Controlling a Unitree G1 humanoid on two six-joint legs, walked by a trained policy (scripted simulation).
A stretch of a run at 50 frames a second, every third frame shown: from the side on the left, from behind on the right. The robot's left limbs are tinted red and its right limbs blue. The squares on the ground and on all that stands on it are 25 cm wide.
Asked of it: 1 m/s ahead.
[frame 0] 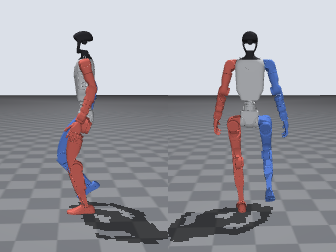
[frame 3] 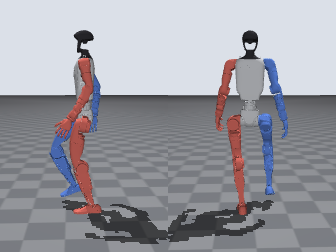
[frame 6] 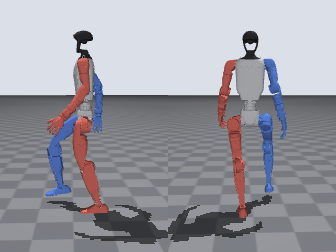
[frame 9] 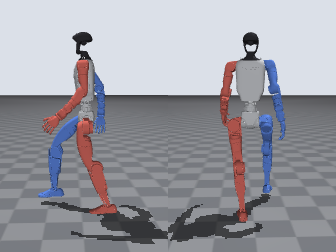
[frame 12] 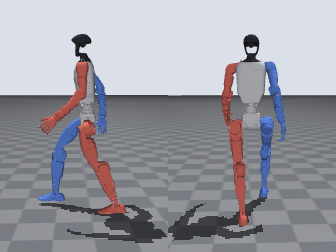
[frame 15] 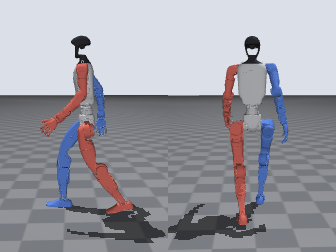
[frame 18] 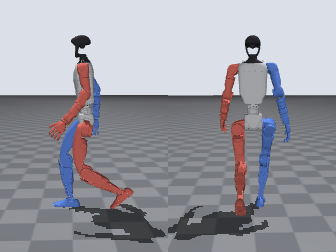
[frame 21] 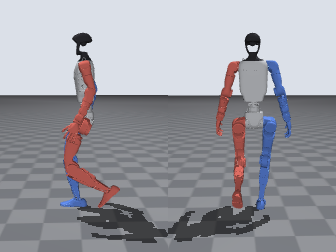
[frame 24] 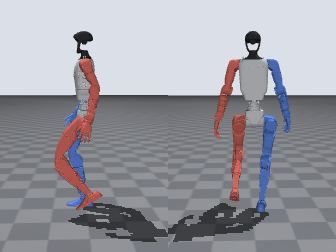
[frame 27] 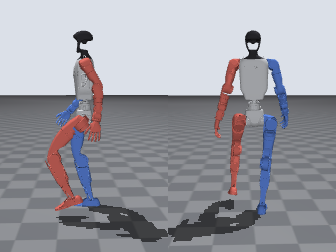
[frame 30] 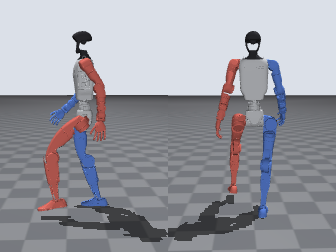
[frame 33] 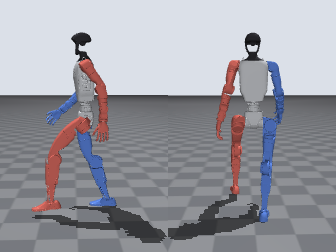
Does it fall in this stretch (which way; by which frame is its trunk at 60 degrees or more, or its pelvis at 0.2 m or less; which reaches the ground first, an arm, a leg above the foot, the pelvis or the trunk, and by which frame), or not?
no
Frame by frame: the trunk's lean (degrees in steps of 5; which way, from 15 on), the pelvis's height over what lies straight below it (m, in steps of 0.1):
0: 0, 0.8
3: 0, 0.8
6: 0, 0.8
9: 5, 0.8
12: 5, 0.8
15: 5, 0.7
18: 5, 0.7
21: 5, 0.8
24: 0, 0.8
27: 0, 0.8
30: 0, 0.8
33: 5, 0.8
